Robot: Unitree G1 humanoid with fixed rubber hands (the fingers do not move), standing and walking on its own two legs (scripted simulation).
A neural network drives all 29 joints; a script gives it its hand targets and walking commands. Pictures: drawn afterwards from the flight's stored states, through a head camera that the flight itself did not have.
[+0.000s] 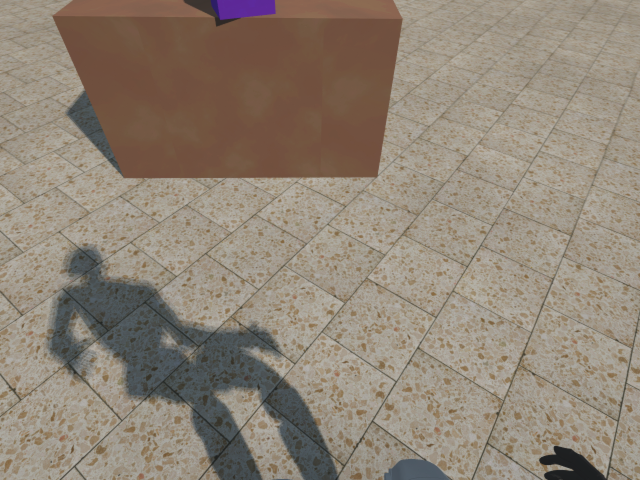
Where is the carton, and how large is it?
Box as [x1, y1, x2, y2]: [211, 0, 275, 19]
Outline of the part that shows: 211,0 212,7 220,19 275,13 274,0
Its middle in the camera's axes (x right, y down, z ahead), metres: -0.29 -0.95 +1.39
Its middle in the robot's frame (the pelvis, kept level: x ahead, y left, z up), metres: +1.69 +0.29 +0.10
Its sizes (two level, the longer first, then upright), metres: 0.209 0.163 0.222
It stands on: a pedestal, 0.74 m high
